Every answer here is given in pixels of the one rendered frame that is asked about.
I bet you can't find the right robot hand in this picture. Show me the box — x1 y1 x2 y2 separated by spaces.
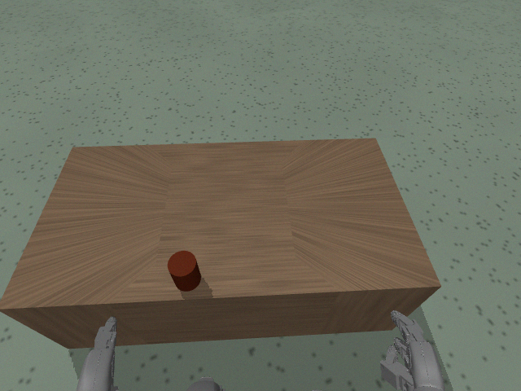
380 310 445 391

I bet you can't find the left robot hand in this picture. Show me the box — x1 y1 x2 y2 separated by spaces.
77 317 119 391

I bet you can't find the can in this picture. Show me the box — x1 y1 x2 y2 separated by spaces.
168 251 201 292

